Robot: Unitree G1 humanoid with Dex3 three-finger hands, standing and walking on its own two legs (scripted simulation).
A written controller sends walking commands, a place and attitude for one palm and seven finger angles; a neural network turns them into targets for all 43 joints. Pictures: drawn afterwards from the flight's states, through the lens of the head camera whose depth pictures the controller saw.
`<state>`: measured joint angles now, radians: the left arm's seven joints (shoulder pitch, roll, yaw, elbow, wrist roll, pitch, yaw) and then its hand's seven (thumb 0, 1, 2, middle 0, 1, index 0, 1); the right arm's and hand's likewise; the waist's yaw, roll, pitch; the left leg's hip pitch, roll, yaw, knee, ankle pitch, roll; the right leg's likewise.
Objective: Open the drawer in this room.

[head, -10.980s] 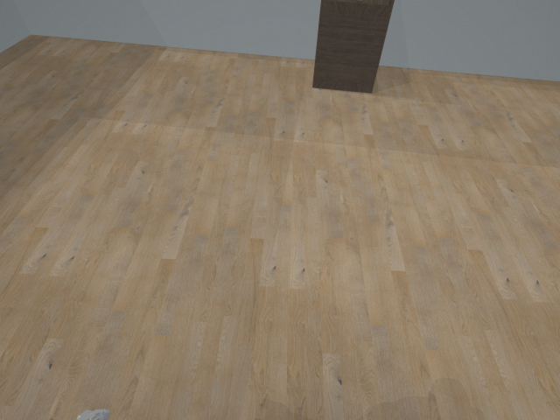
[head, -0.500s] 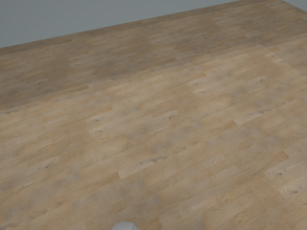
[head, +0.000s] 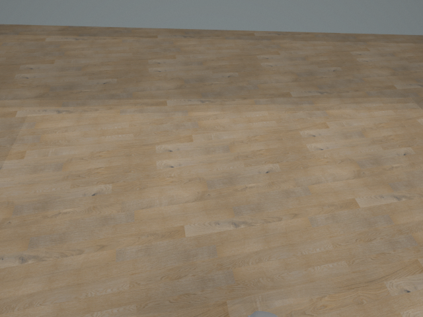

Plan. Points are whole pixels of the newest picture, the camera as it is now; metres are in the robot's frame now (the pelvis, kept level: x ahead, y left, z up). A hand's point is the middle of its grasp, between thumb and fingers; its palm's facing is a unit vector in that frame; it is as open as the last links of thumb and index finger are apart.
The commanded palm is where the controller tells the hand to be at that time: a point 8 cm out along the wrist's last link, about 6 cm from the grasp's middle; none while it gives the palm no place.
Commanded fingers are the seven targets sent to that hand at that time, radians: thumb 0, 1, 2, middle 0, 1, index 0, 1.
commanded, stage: turn or walk to find it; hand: left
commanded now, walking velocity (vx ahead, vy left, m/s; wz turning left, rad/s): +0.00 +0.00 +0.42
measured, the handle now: out of the picture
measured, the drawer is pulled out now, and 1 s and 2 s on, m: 0.00 0.00 0.00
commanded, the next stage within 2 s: none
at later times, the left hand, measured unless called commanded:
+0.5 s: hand out of the picture +0.00 +0.15 -0.16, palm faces +0.25 -0.93 -0.26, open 7.4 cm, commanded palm none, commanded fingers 0.00 0.90 0.90 -0.20 -0.30 -0.20 -0.30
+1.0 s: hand out of the picture -0.08 +0.21 -0.17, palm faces +0.45 -0.86 -0.24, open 7.4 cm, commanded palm none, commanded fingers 0.00 0.90 0.90 -0.20 -0.30 -0.20 -0.30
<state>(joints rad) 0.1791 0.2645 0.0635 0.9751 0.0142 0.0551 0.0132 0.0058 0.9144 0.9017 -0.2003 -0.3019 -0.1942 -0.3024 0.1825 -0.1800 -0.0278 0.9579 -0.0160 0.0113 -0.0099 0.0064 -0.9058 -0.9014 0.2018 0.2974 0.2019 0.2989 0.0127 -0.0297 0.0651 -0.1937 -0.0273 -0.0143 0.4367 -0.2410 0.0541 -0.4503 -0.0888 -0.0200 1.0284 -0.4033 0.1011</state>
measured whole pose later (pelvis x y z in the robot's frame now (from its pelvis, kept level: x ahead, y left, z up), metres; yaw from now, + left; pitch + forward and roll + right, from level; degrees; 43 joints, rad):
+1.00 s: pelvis -0.05 -0.01 +0.00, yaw +25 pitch +0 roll -1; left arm 0.18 0.24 0.06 0.97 0.01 0.06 0.01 0.01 0.91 0.90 -0.20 -0.30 -0.19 -0.30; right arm 0.17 -0.19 -0.03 0.96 -0.02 0.02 -0.01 0.01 -0.91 -0.90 0.20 0.30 0.20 0.30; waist 0.01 -0.01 0.06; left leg -0.22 -0.02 -0.03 0.46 -0.23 0.03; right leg -0.41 -0.08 -0.03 0.92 -0.44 0.09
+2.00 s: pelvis -0.05 -0.04 -0.01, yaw +50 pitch +0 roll +1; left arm 0.15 0.22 0.05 0.92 0.01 0.03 0.01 0.00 0.91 0.90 -0.20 -0.30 -0.19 -0.30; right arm 0.20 -0.20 -0.05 0.96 -0.02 0.04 0.00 0.01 -0.90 -0.90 0.20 0.30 0.20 0.30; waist -0.01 0.02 0.06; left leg -0.25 -0.03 -0.08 0.53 -0.28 -0.01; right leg -0.30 -0.05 -0.05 0.63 -0.33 0.07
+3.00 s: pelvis -0.07 -0.07 -0.01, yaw +76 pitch -1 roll +1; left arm 0.15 0.18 0.04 0.92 0.02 0.01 0.01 0.00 0.91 0.90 -0.20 -0.30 -0.20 -0.30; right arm 0.23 -0.23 -0.07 0.98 -0.02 0.06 0.00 0.01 -0.91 -0.90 0.20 0.30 0.20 0.30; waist -0.02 0.05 0.06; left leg -0.38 -0.06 -0.09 0.79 -0.43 -0.01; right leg -0.25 -0.04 -0.09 0.55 -0.29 0.00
